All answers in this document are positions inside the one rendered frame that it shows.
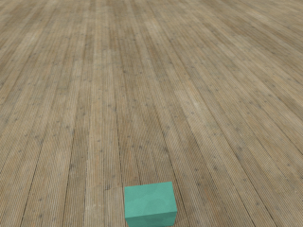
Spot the carton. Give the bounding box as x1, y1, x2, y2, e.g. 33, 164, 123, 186
124, 182, 177, 227

